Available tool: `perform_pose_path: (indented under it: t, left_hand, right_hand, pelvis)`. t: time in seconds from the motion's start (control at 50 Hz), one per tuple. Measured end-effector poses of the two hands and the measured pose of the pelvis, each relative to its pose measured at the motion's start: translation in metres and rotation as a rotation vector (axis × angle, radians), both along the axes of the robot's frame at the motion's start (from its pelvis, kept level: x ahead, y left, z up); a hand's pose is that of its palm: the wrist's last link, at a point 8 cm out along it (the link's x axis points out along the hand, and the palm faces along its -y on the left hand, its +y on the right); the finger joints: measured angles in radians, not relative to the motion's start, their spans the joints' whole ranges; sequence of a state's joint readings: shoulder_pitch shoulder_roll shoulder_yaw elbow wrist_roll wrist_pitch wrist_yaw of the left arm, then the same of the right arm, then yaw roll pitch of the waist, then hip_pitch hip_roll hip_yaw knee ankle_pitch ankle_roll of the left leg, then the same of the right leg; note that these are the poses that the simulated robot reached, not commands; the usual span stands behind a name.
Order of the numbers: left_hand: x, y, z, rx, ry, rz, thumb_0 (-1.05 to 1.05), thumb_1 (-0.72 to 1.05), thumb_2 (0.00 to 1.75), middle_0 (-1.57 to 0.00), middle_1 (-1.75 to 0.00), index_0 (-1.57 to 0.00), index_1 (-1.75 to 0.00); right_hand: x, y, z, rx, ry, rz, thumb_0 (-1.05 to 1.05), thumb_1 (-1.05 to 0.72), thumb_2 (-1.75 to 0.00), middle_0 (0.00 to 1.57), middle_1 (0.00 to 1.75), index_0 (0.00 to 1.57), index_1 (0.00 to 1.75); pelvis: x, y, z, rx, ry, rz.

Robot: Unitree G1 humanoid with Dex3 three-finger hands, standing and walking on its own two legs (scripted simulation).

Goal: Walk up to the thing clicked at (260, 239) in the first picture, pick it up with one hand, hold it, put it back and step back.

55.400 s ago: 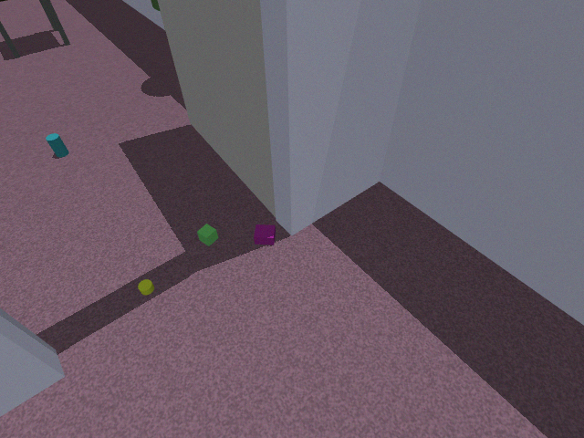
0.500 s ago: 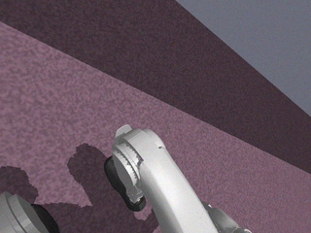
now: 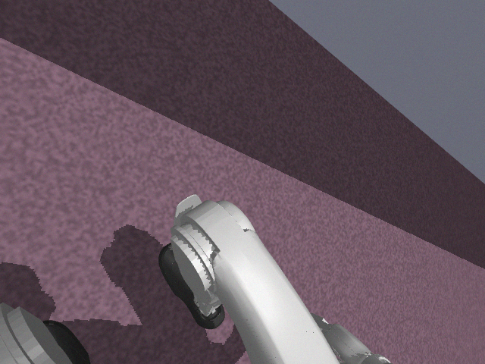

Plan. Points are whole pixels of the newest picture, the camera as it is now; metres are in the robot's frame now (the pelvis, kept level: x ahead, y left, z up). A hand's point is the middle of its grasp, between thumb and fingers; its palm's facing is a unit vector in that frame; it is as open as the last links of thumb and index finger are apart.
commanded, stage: open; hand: left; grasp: from above
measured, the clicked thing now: out of the picture +0.52 +0.31 -0.29
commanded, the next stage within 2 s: withdraw in 0.20 s
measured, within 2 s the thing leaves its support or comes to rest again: neither
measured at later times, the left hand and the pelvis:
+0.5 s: hand out of the picture +0.53 +0.30 -0.24, palm faces -0.37 -0.14 -0.92, open 13.6 cm; pelvis +0.00 +0.00 +0.00, yaw +0 degrees
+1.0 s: hand out of the picture +0.51 +0.31 -0.11, palm faces -0.52 -0.14 -0.84, open 13.4 cm; pelvis -0.01 +0.00 +0.03, yaw +4 degrees
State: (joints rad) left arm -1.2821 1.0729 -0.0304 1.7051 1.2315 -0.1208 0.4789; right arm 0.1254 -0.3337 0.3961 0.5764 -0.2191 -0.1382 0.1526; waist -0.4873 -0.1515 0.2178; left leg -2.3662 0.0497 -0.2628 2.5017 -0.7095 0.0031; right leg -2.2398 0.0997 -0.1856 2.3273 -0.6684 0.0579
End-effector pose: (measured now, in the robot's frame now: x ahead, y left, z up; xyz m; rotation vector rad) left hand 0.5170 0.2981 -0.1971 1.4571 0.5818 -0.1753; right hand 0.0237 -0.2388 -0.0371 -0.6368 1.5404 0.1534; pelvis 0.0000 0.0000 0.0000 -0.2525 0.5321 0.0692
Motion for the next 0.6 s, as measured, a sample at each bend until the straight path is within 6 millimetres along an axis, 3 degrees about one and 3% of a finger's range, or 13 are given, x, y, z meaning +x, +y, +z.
perform_pose_path:
  t: [0.4, 0.52, 0.6]
  left_hand:
    - [0.003, 0.002, -0.002, -0.002, -0.013, 0.005, 0.00, -0.40, 0.88, -0.13, -1.00, -0.15, -0.97]
    - [0.016, 0.009, 0.022, 0.014, -0.102, 0.044, 0.00, -0.42, 0.90, -0.15, -0.96, -0.16, -0.94]
    - [0.027, 0.017, 0.055, 0.046, -0.159, 0.058, 0.00, -0.42, 0.90, -0.16, -0.94, -0.16, -0.93]
  right_hand:
    - [0.000, 0.001, 0.002, -0.001, 0.018, 0.004, 0.00, -0.90, -0.89, 0.20, 0.30, 0.21, 0.30]
    - [0.002, 0.000, 0.002, 0.015, 0.009, 0.003, 0.00, -0.90, -0.89, 0.20, 0.30, 0.21, 0.30]
    - [0.007, -0.002, 0.000, 0.032, -0.005, -0.023, 0.00, -0.91, -0.89, 0.20, 0.30, 0.20, 0.30]
  pelvis:
    - [0.001, 0.000, 0.002, -0.003, 0.007, -0.001]
    - [0.001, -0.002, 0.003, 0.003, 0.015, 0.000]
    - [0.003, -0.003, 0.007, 0.009, 0.040, 0.000]
